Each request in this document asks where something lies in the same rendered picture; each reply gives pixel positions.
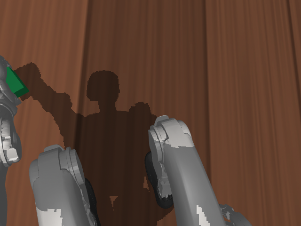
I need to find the left robot arm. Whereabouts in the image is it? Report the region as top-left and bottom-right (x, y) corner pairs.
(0, 79), (22, 226)

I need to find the left robot hand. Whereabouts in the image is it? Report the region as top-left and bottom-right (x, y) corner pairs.
(0, 55), (22, 106)

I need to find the right robot hand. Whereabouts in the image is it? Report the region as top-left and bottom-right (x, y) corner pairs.
(219, 204), (252, 226)

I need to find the right robot foot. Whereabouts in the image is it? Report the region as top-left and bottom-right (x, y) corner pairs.
(144, 151), (174, 209)

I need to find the small box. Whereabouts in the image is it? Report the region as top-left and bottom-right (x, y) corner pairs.
(6, 67), (29, 98)

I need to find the left robot foot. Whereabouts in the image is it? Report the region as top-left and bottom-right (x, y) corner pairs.
(85, 178), (101, 226)

